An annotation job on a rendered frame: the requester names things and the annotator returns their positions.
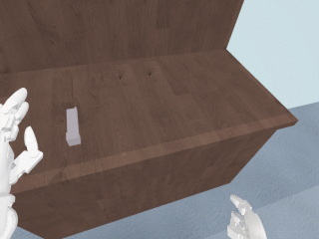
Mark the right robot hand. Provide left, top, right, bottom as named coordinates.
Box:
left=227, top=194, right=267, bottom=239

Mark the counter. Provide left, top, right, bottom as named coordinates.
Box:
left=0, top=0, right=298, bottom=239

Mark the left robot forearm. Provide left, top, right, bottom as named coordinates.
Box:
left=0, top=193, right=18, bottom=239

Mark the tap lever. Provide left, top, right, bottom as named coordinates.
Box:
left=66, top=107, right=81, bottom=146

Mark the left robot hand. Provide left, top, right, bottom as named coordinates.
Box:
left=0, top=88, right=43, bottom=195

